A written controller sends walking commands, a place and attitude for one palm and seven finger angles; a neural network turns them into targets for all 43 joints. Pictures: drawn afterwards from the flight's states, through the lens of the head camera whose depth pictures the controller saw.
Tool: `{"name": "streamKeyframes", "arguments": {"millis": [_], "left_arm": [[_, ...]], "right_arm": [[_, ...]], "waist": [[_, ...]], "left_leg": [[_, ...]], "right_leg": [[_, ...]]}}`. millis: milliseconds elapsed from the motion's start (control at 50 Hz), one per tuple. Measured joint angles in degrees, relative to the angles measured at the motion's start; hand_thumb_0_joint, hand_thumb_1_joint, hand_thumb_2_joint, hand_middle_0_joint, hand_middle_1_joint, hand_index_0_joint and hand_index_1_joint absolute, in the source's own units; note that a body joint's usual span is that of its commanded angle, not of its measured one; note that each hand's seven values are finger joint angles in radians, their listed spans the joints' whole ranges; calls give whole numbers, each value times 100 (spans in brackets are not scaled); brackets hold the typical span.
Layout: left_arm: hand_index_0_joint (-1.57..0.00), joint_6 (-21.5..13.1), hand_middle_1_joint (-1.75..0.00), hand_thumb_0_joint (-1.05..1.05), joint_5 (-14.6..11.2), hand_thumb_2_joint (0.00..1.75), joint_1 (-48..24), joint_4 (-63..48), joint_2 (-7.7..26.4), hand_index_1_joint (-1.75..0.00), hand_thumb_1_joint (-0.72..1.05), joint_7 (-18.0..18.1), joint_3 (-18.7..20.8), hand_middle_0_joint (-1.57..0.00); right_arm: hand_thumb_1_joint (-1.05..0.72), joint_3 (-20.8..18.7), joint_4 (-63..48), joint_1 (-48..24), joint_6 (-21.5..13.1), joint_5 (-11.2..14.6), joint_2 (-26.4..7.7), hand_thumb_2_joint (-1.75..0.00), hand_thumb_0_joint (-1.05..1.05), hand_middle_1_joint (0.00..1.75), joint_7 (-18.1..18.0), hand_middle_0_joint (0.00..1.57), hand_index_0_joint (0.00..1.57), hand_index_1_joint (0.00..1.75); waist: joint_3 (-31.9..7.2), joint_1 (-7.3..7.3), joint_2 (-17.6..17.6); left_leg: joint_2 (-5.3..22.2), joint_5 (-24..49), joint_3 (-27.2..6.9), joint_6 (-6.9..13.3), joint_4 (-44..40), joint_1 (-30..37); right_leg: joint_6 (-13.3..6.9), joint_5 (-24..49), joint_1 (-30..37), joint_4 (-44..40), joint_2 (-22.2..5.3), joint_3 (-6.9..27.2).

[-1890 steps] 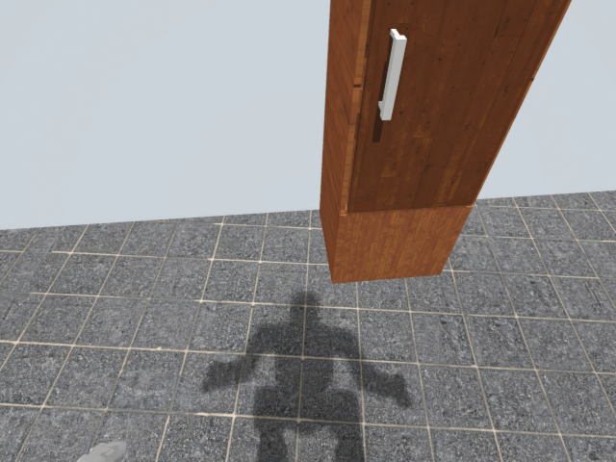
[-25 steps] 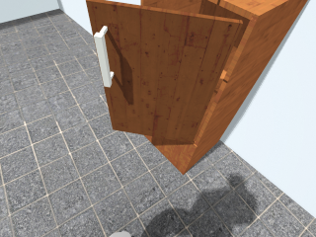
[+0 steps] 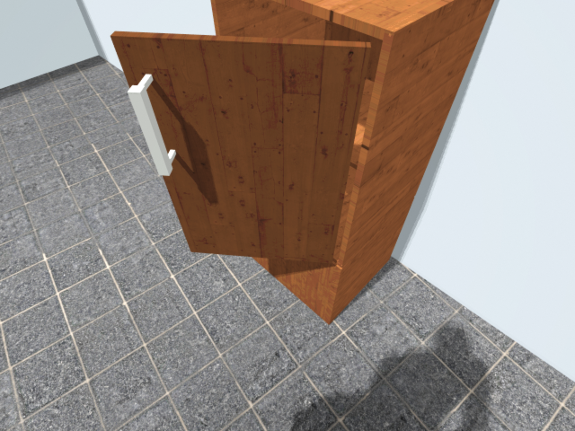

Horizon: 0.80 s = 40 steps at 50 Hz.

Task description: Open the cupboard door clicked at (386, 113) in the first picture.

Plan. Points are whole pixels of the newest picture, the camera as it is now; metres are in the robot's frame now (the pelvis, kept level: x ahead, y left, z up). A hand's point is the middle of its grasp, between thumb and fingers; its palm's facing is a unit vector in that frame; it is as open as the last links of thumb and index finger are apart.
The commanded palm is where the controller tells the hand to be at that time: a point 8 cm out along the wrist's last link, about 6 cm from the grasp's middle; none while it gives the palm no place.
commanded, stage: come to a stop and stand still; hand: left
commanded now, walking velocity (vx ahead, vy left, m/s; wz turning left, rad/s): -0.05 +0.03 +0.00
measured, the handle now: (156, 127) +0.58 +0.27 +0.10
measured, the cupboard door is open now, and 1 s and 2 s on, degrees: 39 39 39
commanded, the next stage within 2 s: look again from close up in 0.56 s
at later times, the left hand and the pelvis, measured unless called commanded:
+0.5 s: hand out of the picture +0.04 +0.22 -0.17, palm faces +0.00 -0.97 -0.25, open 7.4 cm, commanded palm none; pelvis +0.01 +0.03 -0.01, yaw -1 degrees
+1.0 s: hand out of the picture +0.04 +0.19 -0.17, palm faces -0.01 -0.98 -0.22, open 7.4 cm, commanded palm none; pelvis +0.02 +0.00 +0.00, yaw -1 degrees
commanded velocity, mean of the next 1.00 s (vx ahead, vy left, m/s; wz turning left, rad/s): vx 0.00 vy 0.00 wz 0.00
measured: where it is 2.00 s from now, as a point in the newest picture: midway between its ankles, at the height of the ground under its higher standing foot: outside the picture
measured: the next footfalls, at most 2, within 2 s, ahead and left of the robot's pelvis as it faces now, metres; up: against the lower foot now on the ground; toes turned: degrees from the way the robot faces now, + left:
right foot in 1.84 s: +0.02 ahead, -0.07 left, +0.00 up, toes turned -8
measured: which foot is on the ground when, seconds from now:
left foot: down 0.00-1.00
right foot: down 0.00-1.00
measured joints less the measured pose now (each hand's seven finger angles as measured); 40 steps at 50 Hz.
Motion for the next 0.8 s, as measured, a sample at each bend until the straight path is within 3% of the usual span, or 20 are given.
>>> {"name": "streamKeyframes", "arguments": {"millis": [60, 140, 240, 360, 540, 800], "left_arm": [[-21, -6, -30, 1, -55, 90, -143, 119, 52, -30, 92, 20, 13, -20], [-21, -17, -30, 1, -71, 90, -227, 198, 84, -30, 92, 112, 3, -20], [-21, -133, -30, 0, -26, 90, -99, 117, 38, -30, 91, 156, -136, -20], [-21, -86, -30, 0, -26, 90, -102, 60, 48, -30, 91, 160, -151, -20], [-20, -18, -30, 0, -26, 90, -139, 39, 194, -30, 90, 136, -129, -20], [-20, -42, -30, 0, -27, 90, -140, 142, 203, -30, 90, 102, -172, -20]], "right_arm": [[-91, 75, 178, 8, -84, 7, 155, -90, 1, 30, -77, 20, 19, 30], [-91, 198, 233, -44, -131, 37, 342, -90, 1, 30, -125, 20, 19, 30], [-93, 229, -160, -110, -187, -5, 321, -90, 1, 30, -94, 20, 20, 30], [-94, 275, -233, -68, -248, 1, 211, -90, 2, 30, -131, 20, 20, 30], [-94, 329, -183, -162, -265, 4, 188, -90, 1, 30, -117, 20, 20, 30], [-91, 342, 41, -305, -253, 21, 205, -90, 1, 30, -110, 20, 20, 30]], "waist": [[133, 10, -80], [185, 84, -145], [157, -32, 2], [79, 29, 120], [73, 56, 38], [144, 73, -74]], "left_leg": [[-60, -179, -62, 225, -237, 163], [-65, -199, -28, 232, -215, 190], [-59, -467, 32, 341, 190, -15], [-200, -567, 133, 457, 236, 141], [-288, -444, 241, 469, -78, 350], [-183, -338, 198, 338, -302, 447]], "right_leg": [[65, -124, -20, 164, -44, -67], [78, -74, 69, 35, -49, -39], [127, -178, -78, 254, -52, 26], [205, -336, -3, 434, -203, 121], [264, -324, 46, 392, -291, 231], [157, -259, 117, 225, -178, 187]]}}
